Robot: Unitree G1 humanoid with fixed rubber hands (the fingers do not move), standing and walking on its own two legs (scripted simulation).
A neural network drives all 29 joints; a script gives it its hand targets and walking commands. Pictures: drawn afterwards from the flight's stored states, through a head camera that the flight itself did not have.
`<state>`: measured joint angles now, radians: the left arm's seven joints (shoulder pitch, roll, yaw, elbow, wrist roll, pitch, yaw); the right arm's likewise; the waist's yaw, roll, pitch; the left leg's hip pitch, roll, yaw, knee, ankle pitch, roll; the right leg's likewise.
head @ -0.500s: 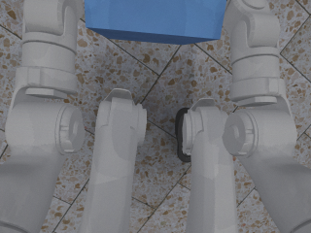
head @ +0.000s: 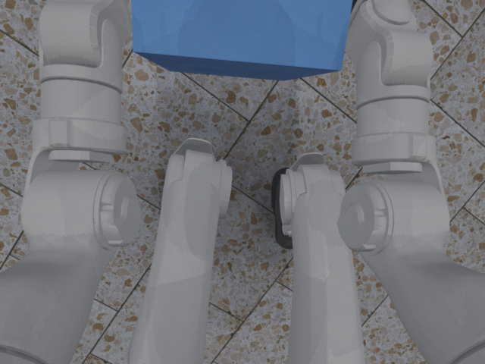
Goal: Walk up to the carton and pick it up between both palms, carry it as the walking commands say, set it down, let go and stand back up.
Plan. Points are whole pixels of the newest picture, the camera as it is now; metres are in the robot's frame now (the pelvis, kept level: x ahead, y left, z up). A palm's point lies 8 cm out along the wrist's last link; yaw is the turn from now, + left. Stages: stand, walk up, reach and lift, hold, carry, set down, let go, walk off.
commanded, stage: reach and lift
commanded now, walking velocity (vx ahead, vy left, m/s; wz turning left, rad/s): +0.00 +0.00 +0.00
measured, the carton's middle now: out of the picture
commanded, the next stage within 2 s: none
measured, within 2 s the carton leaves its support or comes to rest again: neither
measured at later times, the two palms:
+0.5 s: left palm out of the picture +0.51 +0.20 -0.03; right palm out of the picture +0.53 -0.09 -0.03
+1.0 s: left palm out of the picture +0.49 +0.19 +0.04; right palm out of the picture +0.50 -0.10 +0.04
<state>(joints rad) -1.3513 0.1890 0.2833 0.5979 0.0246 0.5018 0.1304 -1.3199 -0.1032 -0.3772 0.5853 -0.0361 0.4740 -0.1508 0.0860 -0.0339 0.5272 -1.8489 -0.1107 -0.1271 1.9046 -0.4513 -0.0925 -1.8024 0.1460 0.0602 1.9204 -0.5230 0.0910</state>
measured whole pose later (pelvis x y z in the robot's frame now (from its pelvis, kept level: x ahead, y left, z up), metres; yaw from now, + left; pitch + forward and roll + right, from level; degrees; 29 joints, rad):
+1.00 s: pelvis +0.00 +0.00 +0.11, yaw +1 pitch +13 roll -2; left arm -1.15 0.12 0.26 0.56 0.04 0.51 0.14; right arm -1.12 -0.06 -0.35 0.54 -0.05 0.50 -0.14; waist 0.07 -0.01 0.52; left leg -1.37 -0.11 -0.16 1.56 -0.41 -0.09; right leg -1.33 0.14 0.08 1.57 -0.47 0.07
